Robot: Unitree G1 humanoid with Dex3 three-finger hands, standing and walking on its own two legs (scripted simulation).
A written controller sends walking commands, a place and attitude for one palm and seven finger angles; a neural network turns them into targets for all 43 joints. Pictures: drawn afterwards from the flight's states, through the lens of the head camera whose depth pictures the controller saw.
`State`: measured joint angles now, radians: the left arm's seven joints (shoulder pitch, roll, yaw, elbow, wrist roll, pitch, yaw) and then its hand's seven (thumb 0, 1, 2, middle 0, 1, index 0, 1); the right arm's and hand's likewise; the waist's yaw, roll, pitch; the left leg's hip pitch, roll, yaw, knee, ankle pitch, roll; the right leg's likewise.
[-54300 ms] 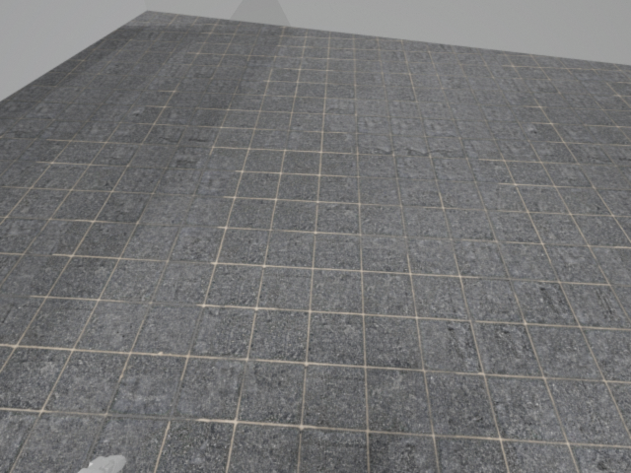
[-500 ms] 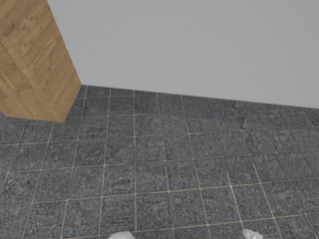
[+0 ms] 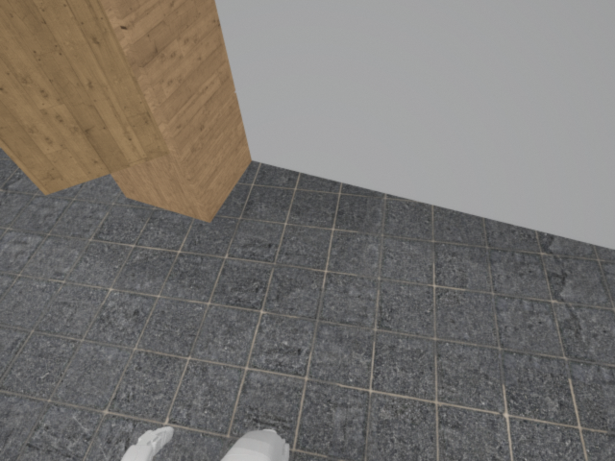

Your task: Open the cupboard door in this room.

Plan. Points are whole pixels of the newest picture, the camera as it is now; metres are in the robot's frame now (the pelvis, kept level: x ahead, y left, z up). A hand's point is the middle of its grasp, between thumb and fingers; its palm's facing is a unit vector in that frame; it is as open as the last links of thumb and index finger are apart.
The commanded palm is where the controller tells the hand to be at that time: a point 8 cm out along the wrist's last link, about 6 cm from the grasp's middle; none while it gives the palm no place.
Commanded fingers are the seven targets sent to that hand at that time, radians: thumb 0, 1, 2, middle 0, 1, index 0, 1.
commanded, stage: turn to face it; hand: left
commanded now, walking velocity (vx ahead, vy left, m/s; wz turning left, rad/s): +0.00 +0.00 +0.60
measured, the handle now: out of the picture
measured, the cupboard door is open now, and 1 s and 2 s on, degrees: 47 47 47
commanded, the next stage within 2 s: take the last steps up to it in 0.70 s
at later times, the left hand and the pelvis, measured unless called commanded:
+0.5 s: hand out of the picture +0.02 +0.24 -0.16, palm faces +0.31 -0.92 -0.25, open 7.4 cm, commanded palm none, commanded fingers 0.00 0.90 0.90 -0.20 -0.30 -0.20 -0.30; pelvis +0.01 +0.02 +0.00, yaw +16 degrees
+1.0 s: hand out of the picture -0.04 +0.18 -0.17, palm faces +0.50 -0.84 -0.20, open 7.4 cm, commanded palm none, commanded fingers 0.00 0.90 0.90 -0.20 -0.30 -0.20 -0.30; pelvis +0.04 +0.00 +0.00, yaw +27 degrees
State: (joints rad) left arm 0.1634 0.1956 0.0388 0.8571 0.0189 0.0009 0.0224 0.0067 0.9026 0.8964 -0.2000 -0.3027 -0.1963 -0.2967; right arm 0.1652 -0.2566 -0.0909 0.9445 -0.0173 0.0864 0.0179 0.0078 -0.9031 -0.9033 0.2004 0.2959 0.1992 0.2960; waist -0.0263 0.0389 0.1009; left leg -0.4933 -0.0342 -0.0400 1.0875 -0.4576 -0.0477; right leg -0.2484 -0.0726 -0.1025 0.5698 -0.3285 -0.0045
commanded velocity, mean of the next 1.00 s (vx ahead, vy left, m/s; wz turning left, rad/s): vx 0.07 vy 0.03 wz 0.35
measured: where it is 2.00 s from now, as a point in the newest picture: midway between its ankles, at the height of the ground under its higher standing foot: (260, 431)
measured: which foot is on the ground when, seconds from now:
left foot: up 0.00-0.24, down 0.26-0.64, up 0.66-1.00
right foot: down 0.00-0.24, up 0.26-0.62, down 0.64-1.00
